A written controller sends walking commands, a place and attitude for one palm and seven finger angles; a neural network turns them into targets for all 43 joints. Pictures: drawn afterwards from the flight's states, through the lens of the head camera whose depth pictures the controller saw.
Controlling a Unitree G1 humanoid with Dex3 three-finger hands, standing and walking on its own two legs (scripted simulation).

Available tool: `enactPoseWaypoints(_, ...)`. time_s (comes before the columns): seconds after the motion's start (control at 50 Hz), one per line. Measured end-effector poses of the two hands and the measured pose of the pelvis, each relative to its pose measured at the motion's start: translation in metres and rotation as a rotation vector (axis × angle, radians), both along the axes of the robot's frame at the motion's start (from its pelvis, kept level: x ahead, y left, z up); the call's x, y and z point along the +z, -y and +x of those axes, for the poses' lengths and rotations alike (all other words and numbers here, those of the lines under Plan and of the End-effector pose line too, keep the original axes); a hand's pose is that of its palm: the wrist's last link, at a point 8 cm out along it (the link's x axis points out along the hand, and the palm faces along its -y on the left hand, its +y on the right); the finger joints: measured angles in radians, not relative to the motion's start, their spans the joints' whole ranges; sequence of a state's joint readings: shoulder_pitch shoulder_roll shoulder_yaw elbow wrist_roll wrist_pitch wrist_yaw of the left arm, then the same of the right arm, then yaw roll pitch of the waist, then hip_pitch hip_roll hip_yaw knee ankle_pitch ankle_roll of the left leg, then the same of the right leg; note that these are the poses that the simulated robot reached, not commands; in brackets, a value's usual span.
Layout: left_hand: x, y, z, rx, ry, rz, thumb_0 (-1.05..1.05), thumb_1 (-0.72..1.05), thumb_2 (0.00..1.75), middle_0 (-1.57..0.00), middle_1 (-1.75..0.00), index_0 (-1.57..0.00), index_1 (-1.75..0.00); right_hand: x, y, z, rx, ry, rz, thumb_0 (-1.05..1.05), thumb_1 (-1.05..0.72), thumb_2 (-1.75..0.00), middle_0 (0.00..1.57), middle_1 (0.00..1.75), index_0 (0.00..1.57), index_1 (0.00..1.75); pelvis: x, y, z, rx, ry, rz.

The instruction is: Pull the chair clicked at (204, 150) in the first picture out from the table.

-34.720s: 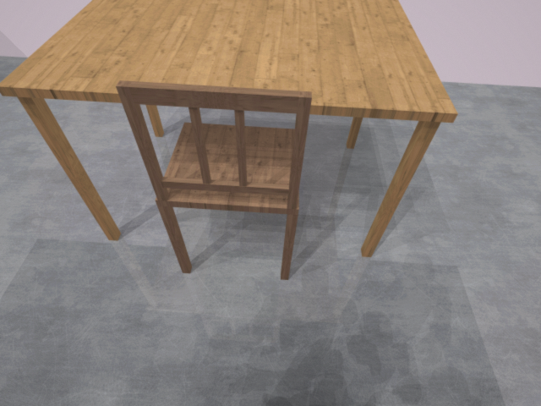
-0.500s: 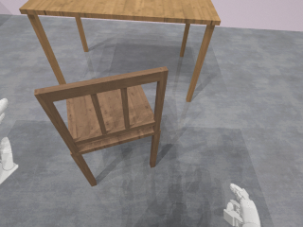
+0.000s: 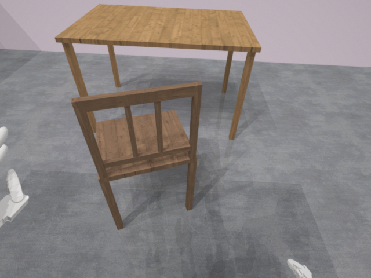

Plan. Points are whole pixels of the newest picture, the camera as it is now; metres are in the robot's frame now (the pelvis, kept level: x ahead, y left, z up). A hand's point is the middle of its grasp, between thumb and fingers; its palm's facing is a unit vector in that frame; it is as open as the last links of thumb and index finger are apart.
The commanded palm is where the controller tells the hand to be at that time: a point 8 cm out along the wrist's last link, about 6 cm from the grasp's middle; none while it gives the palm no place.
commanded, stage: stop stepping back and stand still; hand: left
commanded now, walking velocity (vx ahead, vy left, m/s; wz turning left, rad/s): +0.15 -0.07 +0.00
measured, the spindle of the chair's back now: (131, 132) +0.64 +0.21 -0.08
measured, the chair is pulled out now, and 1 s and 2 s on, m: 0.59 0.59 0.59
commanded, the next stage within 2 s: let the arm hang, fingers relaxed in 0.66 s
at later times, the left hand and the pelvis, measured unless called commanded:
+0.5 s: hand (46, 200) +0.21 +0.24 +0.16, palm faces +0.37 -0.82 -0.43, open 7.4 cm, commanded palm +0.15 +0.28 +0.19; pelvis +0.00 -0.02 +0.01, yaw -1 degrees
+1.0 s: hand out of the picture +0.09 +0.17 -0.14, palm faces +0.01 -0.98 -0.17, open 7.4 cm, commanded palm none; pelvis +0.00 +0.00 +0.00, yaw +1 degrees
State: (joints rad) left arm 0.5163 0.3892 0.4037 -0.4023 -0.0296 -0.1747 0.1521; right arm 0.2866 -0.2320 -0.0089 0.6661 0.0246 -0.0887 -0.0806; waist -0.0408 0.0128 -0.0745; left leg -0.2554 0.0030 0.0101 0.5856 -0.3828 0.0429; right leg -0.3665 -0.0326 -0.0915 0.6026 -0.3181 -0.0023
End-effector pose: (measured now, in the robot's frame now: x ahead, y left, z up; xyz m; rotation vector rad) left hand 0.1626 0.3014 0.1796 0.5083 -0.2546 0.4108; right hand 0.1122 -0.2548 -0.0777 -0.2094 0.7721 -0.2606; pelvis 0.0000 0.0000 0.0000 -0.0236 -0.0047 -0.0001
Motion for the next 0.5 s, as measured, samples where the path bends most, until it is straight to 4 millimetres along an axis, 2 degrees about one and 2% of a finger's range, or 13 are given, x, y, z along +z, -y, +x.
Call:
enactPoseWaypoints(0.08, -0.005, 0.006, -0.007, -0.020, -0.049, 0.006, 0.02, 0.89, 0.90, -0.21, -0.30, -0.21, -0.30, 0.008, 0.001, -0.019, -0.025, 0.013, 0.009, 0.01, -0.91, -0.90, 0.20, 0.30, 0.20, 0.30, 0.005, 0.004, -0.009, -0.007, 0.016, 0.023)
enactPoseWaypoints(0.18, 0.018, 0.023, -0.020, -0.056, -0.015, 0.084, 0.02, 0.88, 0.90, -0.22, -0.30, -0.21, -0.30, 0.004, -0.002, -0.023, 0.013, -0.002, 0.046, 0.01, -0.90, -0.90, 0.20, 0.30, 0.20, 0.30, 0.008, 0.014, -0.009, 0.003, -0.009, 0.016)
enactPoseWaypoints(0.24, 0.027, 0.029, -0.022, -0.053, 0.012, 0.148, 0.02, 0.88, 0.90, -0.22, -0.30, -0.21, -0.30, -0.008, -0.001, -0.017, 0.044, -0.017, 0.064, 0.01, -0.90, -0.90, 0.20, 0.30, 0.20, 0.30, 0.003, 0.020, -0.011, -0.005, -0.011, 0.003)
enactPoseWaypoints(0.3, 0.028, 0.027, -0.019, -0.028, 0.009, 0.130, 0.01, 0.88, 0.90, -0.22, -0.30, -0.21, -0.30, -0.013, 0.002, -0.011, 0.044, -0.040, 0.084, 0.01, -0.90, -0.90, 0.20, 0.30, 0.20, 0.30, 0.005, 0.022, -0.011, 0.004, -0.005, -0.005)
enactPoseWaypoints(0.4, 0.008, 0.020, -0.008, 0.009, -0.051, 0.030, 0.01, 0.88, 0.90, -0.21, -0.30, -0.21, -0.30, 0.001, 0.009, 0.003, 0.030, -0.021, 0.071, 0.01, -0.90, -0.90, 0.20, 0.30, 0.20, 0.30, 0.012, 0.022, -0.001, -0.015, 0.009, 0.030)
enactPoseWaypoints(0.46, -0.004, 0.023, 0.001, -0.018, -0.070, -0.004, 0.01, 0.89, 0.90, -0.21, -0.30, -0.21, -0.30, 0.007, 0.012, 0.016, 0.027, 0.017, 0.032, 0.01, -0.90, -0.90, 0.20, 0.30, 0.20, 0.30, 0.008, 0.017, 0.002, -0.009, 0.026, 0.016)
enactPoseWaypoints(0.5, -0.005, 0.028, 0.006, -0.046, -0.073, -0.021, 0.02, 0.89, 0.90, -0.21, -0.30, -0.21, -0.30, 0.014, 0.010, 0.024, 0.026, 0.030, 0.026, 0.01, -0.91, -0.90, 0.20, 0.30, 0.20, 0.30, 0.010, 0.016, 0.004, -0.023, 0.029, 0.025)
